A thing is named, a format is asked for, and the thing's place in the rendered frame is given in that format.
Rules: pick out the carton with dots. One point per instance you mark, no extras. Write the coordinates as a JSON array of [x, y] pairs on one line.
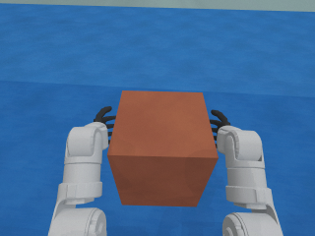
[[162, 150]]

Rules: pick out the right robot hand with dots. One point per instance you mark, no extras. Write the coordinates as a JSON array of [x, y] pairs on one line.
[[223, 122]]

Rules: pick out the robot right forearm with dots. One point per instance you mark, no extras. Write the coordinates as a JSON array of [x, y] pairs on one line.
[[246, 176]]

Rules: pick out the left robot upper arm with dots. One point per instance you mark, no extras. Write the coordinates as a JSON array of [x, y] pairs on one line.
[[81, 221]]

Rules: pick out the right robot upper arm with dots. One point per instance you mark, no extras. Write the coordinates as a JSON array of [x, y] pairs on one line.
[[250, 224]]

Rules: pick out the left robot hand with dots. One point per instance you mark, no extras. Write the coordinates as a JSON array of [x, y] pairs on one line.
[[99, 118]]

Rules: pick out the robot left forearm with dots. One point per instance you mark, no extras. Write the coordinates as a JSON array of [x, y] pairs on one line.
[[83, 158]]

